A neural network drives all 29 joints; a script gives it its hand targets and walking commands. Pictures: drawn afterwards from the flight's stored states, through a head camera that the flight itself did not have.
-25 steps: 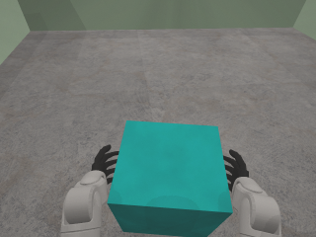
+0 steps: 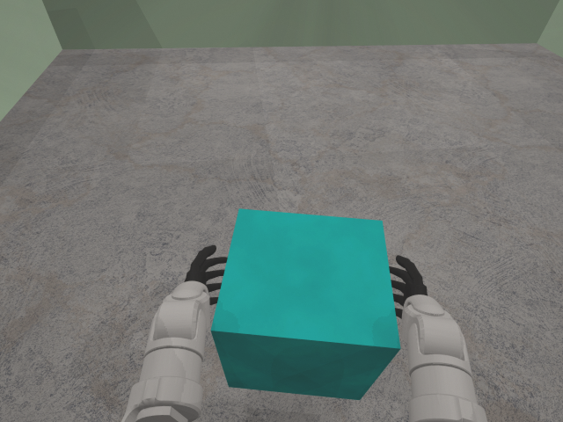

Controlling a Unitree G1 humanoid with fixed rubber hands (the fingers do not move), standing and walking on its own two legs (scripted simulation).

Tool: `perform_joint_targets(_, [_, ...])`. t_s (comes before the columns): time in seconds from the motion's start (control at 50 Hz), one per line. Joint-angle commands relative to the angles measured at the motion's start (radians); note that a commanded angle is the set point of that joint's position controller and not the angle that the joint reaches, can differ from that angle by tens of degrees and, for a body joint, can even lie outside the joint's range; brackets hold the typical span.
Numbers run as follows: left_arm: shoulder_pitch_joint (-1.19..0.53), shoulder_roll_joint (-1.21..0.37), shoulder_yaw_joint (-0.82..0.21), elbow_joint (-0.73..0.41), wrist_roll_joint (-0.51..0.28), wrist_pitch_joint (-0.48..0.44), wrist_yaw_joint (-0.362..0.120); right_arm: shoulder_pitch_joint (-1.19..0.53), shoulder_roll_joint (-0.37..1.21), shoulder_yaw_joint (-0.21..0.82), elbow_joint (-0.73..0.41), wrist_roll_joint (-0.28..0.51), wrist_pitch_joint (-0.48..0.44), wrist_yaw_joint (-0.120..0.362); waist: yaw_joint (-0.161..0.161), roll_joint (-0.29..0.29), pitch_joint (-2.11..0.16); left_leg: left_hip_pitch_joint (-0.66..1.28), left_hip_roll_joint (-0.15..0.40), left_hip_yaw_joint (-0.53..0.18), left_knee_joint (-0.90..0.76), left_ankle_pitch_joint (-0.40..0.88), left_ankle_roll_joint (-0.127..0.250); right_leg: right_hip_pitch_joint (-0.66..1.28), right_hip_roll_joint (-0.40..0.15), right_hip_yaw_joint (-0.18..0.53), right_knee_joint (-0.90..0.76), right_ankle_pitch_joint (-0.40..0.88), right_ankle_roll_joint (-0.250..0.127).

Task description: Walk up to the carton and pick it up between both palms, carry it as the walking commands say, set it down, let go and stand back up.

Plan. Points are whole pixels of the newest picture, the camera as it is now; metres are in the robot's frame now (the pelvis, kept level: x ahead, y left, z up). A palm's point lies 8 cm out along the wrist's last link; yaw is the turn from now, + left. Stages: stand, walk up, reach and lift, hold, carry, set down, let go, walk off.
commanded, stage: set down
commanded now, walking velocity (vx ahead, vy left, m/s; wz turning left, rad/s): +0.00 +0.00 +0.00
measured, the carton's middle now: (301, 308) +0.34 -0.02 -0.05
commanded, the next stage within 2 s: none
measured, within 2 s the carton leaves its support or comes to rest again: neither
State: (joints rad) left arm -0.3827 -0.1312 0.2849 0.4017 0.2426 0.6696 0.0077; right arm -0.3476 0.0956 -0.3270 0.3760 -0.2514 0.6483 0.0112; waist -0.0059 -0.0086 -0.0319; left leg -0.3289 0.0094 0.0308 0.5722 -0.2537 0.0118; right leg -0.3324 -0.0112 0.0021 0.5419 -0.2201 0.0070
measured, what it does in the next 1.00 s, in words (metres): lowers itself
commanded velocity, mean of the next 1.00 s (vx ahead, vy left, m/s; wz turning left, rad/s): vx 0.00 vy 0.00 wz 0.00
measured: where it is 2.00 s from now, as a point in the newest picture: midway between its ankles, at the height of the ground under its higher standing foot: outside the picture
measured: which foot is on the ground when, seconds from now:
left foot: down 0.00-1.00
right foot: down 0.00-1.00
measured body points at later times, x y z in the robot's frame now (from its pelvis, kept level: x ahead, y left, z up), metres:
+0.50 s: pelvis +0.00 -0.01 -0.01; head +0.09 -0.01 +0.43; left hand +0.32 +0.14 -0.06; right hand +0.32 -0.19 -0.06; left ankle +0.03 +0.11 -0.73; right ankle +0.04 -0.13 -0.73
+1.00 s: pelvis -0.03 -0.02 -0.07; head +0.16 -0.03 +0.34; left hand +0.37 +0.14 -0.14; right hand +0.36 -0.19 -0.15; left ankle +0.03 +0.11 -0.73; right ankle +0.04 -0.13 -0.73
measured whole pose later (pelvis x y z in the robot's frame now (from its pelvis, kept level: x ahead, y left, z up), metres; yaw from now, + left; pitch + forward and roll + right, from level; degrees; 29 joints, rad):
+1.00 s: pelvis -0.03 -0.02 -0.07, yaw +1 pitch +24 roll +2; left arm -0.63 -0.08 0.41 0.62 0.26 0.28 -0.03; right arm -0.57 0.10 -0.42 0.52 -0.28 0.29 -0.02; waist -0.01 -0.01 -0.01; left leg -1.05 0.00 0.03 0.96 -0.33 0.01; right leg -1.08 -0.01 0.02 0.99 -0.33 0.00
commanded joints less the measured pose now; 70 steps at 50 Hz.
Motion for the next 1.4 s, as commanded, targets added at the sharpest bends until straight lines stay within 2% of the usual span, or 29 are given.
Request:
perform_joint_targets(0.0, [-0.477, -0.986, -0.461, 0.019, -0.152, -0.098, -0.276, -0.583, 0.973, 0.541, -0.004, 0.187, -0.082, 0.283, 0.035, 0.024, -0.335, 0.192, -0.07, -0.118, -0.117, 0.221, -0.001, 0.202, 0.113, 0.055, -0.064, 0.182, -0.051])
perform_joint_targets(0.08, [-0.39, -1.004, -0.56, -0.075, -0.195, -0.159, -0.262, -0.468, 0.972, 0.623, -0.077, 0.212, -0.136, 0.279, 0.022, 0.041, -0.491, 0.258, -0.073, -0.133, -0.073, 0.507, -0.012, 0.231, 0.128, 0.067, -0.037, 0.398, -0.043])
perform_joint_targets(0.12, [-0.384, -0.985, -0.588, -0.108, -0.2, -0.185, -0.253, -0.409, 0.964, 0.624, -0.05, 0.204, -0.154, 0.275, 0.006, 0.044, -0.494, 0.248, -0.073, -0.137, -0.064, 0.544, -0.013, 0.211, 0.132, 0.07, -0.032, 0.42, -0.04])
perform_joint_targets(0.22, [-0.395, -0.915, -0.545, -0.065, -0.152, -0.235, -0.241, -0.372, 0.911, 0.544, 0.051, 0.149, -0.2, 0.258, -0.015, 0.034, -0.384, 0.112, -0.086, -0.134, -0.053, 0.406, -0.001, 0.134, 0.129, 0.073, -0.012, 0.348, -0.039])
perform_joint_targets(0.32, [-0.469, -0.854, -0.43, 0.064, -0.078, -0.287, -0.242, -0.475, 0.854, 0.418, 0.132, 0.082, -0.261, 0.238, -0.031, 0.016, -0.255, -0.057, -0.099, -0.13, -0.018, 0.183, 0.017, 0.008, 0.115, 0.07, 0.024, 0.173, -0.044])
perform_joint_targets(0.4, [-0.525, -0.827, -0.366, 0.122, -0.048, -0.348, -0.24, -0.576, 0.844, 0.395, 0.146, 0.057, -0.323, 0.223, -0.005, -0.012, -0.263, -0.146, -0.11, -0.119, 0.039, 0.125, 0.026, -0.067, 0.109, 0.074, 0.076, 0.11, -0.043])
perform_joint_targets(0.52, [-0.638, -0.807, -0.394, 0.133, -0.093, -0.442, -0.24, -0.74, 0.887, 0.494, 0.087, 0.114, -0.412, 0.188, 0.042, -0.078, -0.511, -0.251, -0.13, -0.095, 0.163, 0.151, 0.045, -0.085, 0.107, 0.09, 0.187, 0.172, -0.016])
perform_joint_targets(0.58, [-0.698, -0.789, -0.391, 0.149, -0.105, -0.461, -0.249, -0.803, 0.902, 0.523, 0.085, 0.133, -0.425, 0.173, 0.063, -0.097, -0.575, -0.313, -0.138, -0.083, 0.204, 0.098, 0.052, -0.101, 0.105, 0.095, 0.212, 0.116, -0.004])
perform_joint_targets(0.64, [-0.743, -0.774, -0.367, 0.175, -0.105, -0.463, -0.262, -0.836, 0.911, 0.515, 0.109, 0.13, -0.418, 0.162, 0.066, -0.109, -0.594, -0.373, -0.145, -0.073, 0.237, 0.042, 0.056, -0.131, 0.106, 0.094, 0.233, 0.042, 0.002])
perform_joint_targets(0.76, [-0.785, -0.777, -0.306, 0.237, -0.087, -0.446, -0.294, -0.849, 0.934, 0.454, 0.175, 0.103, -0.399, 0.16, 0.05, -0.101, -0.596, -0.504, -0.151, -0.068, 0.288, -0.011, 0.057, -0.21, 0.112, 0.088, 0.278, -0.018, 0.004])
perform_joint_targets(0.88, [-0.81, -0.79, -0.281, 0.258, -0.075, -0.444, -0.305, -0.876, 0.934, 0.421, 0.191, 0.089, -0.404, 0.173, 0.039, -0.085, -0.636, -0.622, -0.152, -0.072, 0.346, -0.002, 0.049, -0.317, 0.121, 0.078, 0.353, 0.019, 0.002])
perform_joint_targets(1.0, [-0.833, -0.829, -0.342, 0.228, -0.122, -0.462, -0.291, -0.915, 0.913, 0.469, 0.137, 0.121, -0.434, 0.182, 0.019, -0.066, -0.808, -0.683, -0.16, -0.078, 0.433, 0.107, 0.03, -0.403, 0.139, 0.062, 0.463, 0.156, -0.001])
perform_joint_targets(1.08, [-0.87, -0.854, -0.407, 0.192, -0.172, -0.468, -0.27, -0.955, 0.885, 0.51, 0.097, 0.154, -0.447, 0.183, -0.004, -0.047, -0.924, -0.7, -0.164, -0.086, 0.495, 0.153, 0.013, -0.483, 0.151, 0.045, 0.539, 0.192, -0.004])
perform_joint_targets(1.2, [-0.944, -0.862, -0.437, 0.182, -0.209, -0.451, -0.237, -1.015, 0.844, 0.511, 0.111, 0.178, -0.431, 0.185, -0.031, -0.028, -0.968, -0.746, -0.169, -0.082, 0.564, 0.095, -0.001, -0.619, 0.16, 0.02, 0.611, 0.108, -0.005])
perform_joint_targets(1.38, [-1.022, -0.846, -0.394, 0.215, -0.193, -0.419, -0.223, -1.053, 0.841, 0.438, 0.199, 0.165, -0.392, 0.191, -0.051, -0.028, -0.947, -0.876, -0.174, -0.057, 0.648, -0.002, -0.005, -0.74, 0.159, 0.004, 0.684, 0.026, 0.002])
